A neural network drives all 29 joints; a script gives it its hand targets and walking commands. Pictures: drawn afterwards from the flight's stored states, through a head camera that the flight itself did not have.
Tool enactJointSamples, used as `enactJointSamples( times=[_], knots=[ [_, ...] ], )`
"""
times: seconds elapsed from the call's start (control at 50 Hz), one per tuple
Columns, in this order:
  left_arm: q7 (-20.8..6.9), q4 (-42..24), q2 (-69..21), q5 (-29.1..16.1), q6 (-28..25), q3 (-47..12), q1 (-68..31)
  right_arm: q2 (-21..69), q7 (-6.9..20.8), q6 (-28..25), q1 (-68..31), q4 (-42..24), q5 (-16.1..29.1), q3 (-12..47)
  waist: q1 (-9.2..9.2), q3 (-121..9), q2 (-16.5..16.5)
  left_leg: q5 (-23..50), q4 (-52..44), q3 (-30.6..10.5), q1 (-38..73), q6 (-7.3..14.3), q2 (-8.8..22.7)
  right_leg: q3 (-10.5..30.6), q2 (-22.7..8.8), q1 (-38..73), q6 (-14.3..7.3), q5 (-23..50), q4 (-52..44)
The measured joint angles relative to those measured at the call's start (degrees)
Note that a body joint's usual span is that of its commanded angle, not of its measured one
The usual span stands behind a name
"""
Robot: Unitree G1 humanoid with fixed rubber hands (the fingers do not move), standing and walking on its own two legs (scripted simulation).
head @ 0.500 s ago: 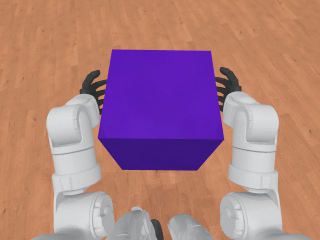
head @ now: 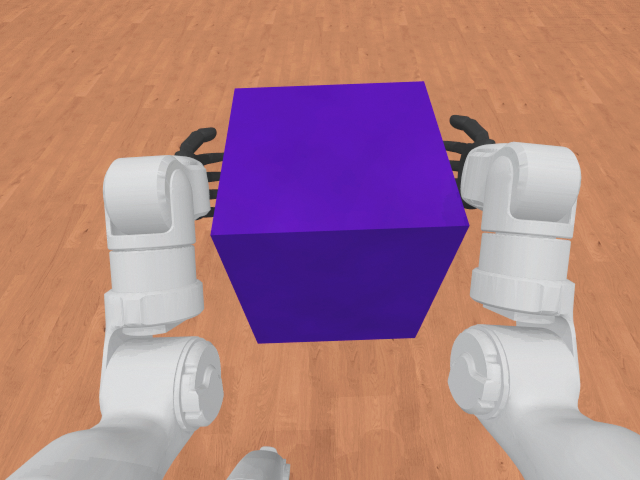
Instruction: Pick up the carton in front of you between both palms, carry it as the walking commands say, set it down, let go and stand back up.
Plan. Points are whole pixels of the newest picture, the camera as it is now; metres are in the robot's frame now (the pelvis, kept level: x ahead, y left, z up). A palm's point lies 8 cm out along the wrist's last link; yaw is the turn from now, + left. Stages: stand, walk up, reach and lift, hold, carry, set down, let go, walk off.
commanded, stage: carry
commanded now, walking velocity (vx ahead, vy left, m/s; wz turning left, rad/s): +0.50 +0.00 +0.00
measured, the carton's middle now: (333, 224) +0.39 +0.04 +0.11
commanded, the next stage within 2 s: none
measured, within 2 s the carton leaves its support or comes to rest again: neither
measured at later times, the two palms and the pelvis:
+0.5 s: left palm (264, 137) +0.62 +0.17 +0.06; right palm (442, 151) +0.60 -0.12 +0.07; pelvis +0.34 +0.04 +0.00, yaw -2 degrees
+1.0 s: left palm (283, 42) +0.90 +0.19 +0.09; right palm (425, 43) +0.91 -0.11 +0.10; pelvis +0.65 +0.03 -0.01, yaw +1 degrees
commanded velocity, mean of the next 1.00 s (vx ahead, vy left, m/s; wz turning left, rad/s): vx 0.50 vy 0.00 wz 0.00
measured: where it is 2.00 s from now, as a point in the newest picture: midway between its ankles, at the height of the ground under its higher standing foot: (347, 232)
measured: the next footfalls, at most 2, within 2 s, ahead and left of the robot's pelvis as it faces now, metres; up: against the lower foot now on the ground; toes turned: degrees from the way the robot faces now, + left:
left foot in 0.20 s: +0.30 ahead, +0.13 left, +0.00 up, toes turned +8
right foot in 0.60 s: +0.56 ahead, -0.08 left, +0.00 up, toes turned -10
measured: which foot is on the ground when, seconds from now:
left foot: up 0.00-0.18, down 0.20-0.60, up 0.62-1.00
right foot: down 0.00-0.22, up 0.24-0.58, down 0.60-1.00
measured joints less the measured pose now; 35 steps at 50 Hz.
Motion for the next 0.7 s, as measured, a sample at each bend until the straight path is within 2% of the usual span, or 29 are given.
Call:
enactJointSamples(
  times=[0.04, 0.08, 0.14, 0.18, 0.2, 0.22, 0.24, 0.28, 0.32, 0.36, 0.42, 0.52, 0.56, 0.6, 0.62, 0.64, 0.7],
  knots=[
    [-0.06, 1.13, -0.83, 0.30, -1.07, 0.55, 0.66, 1.13, 0.41, -0.10, 1.52, -0.91, -1.61, -0.92, 0.47, -0.01, 0.34, 2.89, -7.04, 1.15, -0.84, -0.24, 0.50, 0.09, -0.52, 3.08, 0.72, -1.19, -1.99],
    [-0.11, 1.59, -2.07, 1.23, -2.30, 0.56, 2.24, 2.27, 0.63, -0.74, 3.83, -1.99, -3.19, -0.96, 0.10, -0.23, 0.82, 6.92, -14.49, 2.63, -0.32, -0.26, 0.49, 0.06, -1.01, 6.33, 1.59, -2.72, -3.67],
    [-1.23, 0.35, -4.34, 3.20, -4.24, 0.65, 6.65, 3.96, 1.19, -2.01, 8.90, -4.43, -4.36, -0.55, -1.70, -0.85, 1.50, 14.05, -25.66, 5.58, 2.96, 0.21, -0.48, -0.21, -1.68, 11.17, 3.12, -6.08, -4.81],
    [-2.00, -2.06, -5.85, 4.42, -5.39, 0.48, 10.98, 5.29, 1.45, -3.34, 13.18, -6.43, -4.63, 0.51, -3.06, -1.15, 1.81, 18.27, -33.09, 8.30, 7.67, 0.88, -1.32, -0.32, -2.26, 13.12, 4.29, -9.82, -1.52],
    [-2.39, -3.74, -6.47, 4.90, -5.85, 0.31, 13.52, 6.08, 1.53, -4.12, 15.41, -7.42, -4.71, 1.24, -3.47, -1.38, 2.33, 18.71, -35.54, 9.14, 10.68, 1.86, -1.22, -0.39, -2.37, 12.78, 4.91, -12.20, 3.10],
    [-2.82, -5.26, -6.59, 5.12, -6.61, -0.20, 15.92, 7.20, 1.60, -5.53, 18.08, -8.65, -4.82, 1.97, -4.64, -1.20, 1.15, 15.76, -33.99, 9.88, 11.27, 3.57, -1.93, -0.29, -3.79, 10.73, 5.38, -13.04, 10.01],
    [-3.17, -6.65, -6.74, 5.13, -7.38, -0.52, 18.19, 8.18, 1.65, -6.88, 20.66, -9.90, -5.00, 2.86, -5.67, -0.50, 0.31, 12.79, -31.61, 10.28, 11.27, 4.40, -2.29, 1.54, -4.06, 7.16, 5.99, -12.98, 19.35],
    [-3.66, -9.93, -7.83, 5.24, -8.59, -1.10, 23.33, 9.94, 1.68, -8.71, 26.31, -13.05, -5.15, 4.39, -6.92, 0.90, 0.45, 9.20, -30.35, 10.41, 12.70, 4.64, -1.89, 4.40, -2.49, -1.17, 6.19, -13.80, 36.48],
    [-3.83, -14.15, -9.98, 5.61, -9.64, -1.99, 28.91, 11.59, 1.70, -10.04, 32.84, -17.73, -4.62, 5.19, -7.78, 1.97, 1.07, 8.41, -32.32, 10.10, 15.47, 3.47, -1.48, 4.38, -2.05, -7.70, 6.08, -11.55, 42.71],
    [-3.92, -18.42, -11.94, 6.14, -11.00, -3.87, 34.27, 10.99, 1.92, -11.01, 38.45, -21.97, -3.06, 7.23, -8.35, 2.98, 1.63, 7.51, -34.84, 9.79, 18.70, 3.58, -1.21, 3.78, -2.58, -12.12, 6.35, -9.50, 40.08],
    [-4.54, -22.04, -10.17, 5.34, -11.98, -8.98, 39.25, 9.48, 2.08, -12.20, 42.96, -25.13, -1.28, 9.92, -8.93, 3.23, 2.02, 5.77, -37.51, 9.27, 23.18, 3.28, -0.76, 3.13, -3.49, -16.35, 6.74, -8.95, 30.75],
    [-4.51, -24.69, -9.34, 5.18, -12.87, -11.56, 44.32, 8.81, 2.29, -12.92, 46.91, -26.82, -0.95, 12.53, -8.11, -0.67, 2.46, 0.52, -39.25, 8.53, 31.01, 1.17, 0.05, 0.45, -4.05, -16.93, 6.48, 1.04, 13.98],
    [-4.49, -24.85, -9.21, 5.10, -12.76, -11.74, 45.60, 8.72, 2.49, -12.72, 47.68, -26.53, -1.33, 13.29, -7.65, -2.78, 2.81, -2.78, -38.24, 8.20, 34.14, 0.09, 0.57, -1.59, -3.65, -15.00, 6.13, 4.93, 9.01],
    [-4.48, -24.51, -9.20, 4.98, -12.34, -11.73, 45.73, 8.65, 2.65, -12.18, 47.98, -26.48, -1.79, 13.53, -7.29, -4.70, 2.99, -7.83, -33.32, 7.69, 35.86, -1.11, 1.42, -3.96, -3.02, -11.52, 5.03, 6.52, 5.22],
    [-4.48, -23.51, -9.23, 4.96, -12.56, -11.97, 45.46, 8.56, 2.73, -12.00, 47.93, -26.22, -1.96, 13.14, -6.88, -5.62, 3.82, -10.52, -28.07, 7.64, 35.00, -1.49, 2.73, -4.67, -2.50, -10.96, 3.35, 8.09, 6.73],
    [-4.47, -22.04, -9.27, 5.02, -12.83, -12.24, 45.03, 8.55, 2.78, -11.82, 47.90, -25.67, -2.07, 12.48, -6.31, -6.37, 4.57, -10.36, -20.20, 6.63, 32.39, -1.50, 3.71, -5.34, -2.13, -10.93, 2.13, 6.21, 9.40],
    [-4.37, -19.65, -9.32, 5.08, -12.15, -12.33, 44.36, 8.60, 2.83, -10.92, 48.06, -24.45, -2.36, 11.67, -5.23, -7.13, 3.48, -10.58, 2.61, 2.88, 20.85, -0.60, 2.00, -5.55, -2.55, -8.21, 1.29, 0.53, 10.30]
  ],
)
